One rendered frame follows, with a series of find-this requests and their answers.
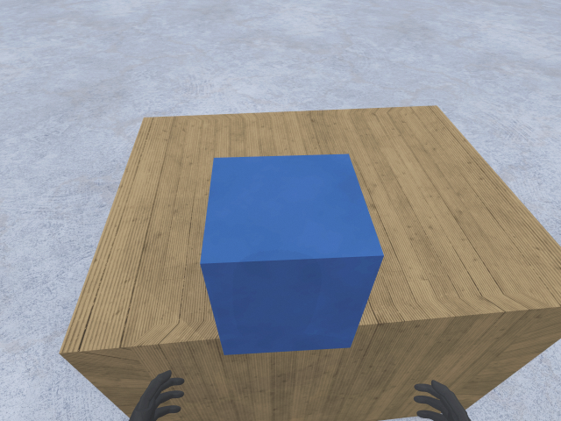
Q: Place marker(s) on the left robot hand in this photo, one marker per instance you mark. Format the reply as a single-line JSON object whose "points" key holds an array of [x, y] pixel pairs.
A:
{"points": [[146, 409]]}

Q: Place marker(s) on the pedestal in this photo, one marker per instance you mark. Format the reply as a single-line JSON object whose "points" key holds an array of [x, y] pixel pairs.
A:
{"points": [[468, 291]]}

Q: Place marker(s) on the carton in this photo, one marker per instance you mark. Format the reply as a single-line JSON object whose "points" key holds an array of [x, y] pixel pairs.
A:
{"points": [[289, 252]]}

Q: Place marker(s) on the right robot hand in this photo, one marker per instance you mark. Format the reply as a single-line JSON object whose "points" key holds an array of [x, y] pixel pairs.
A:
{"points": [[449, 405]]}

